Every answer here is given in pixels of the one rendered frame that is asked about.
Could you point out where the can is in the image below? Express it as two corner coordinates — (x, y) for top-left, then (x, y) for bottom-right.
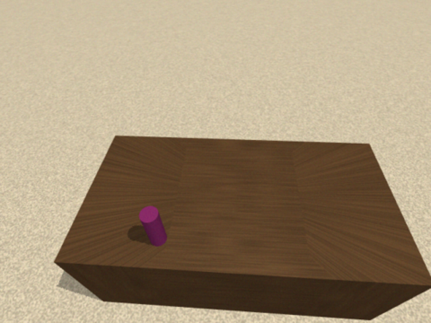
(139, 206), (167, 246)

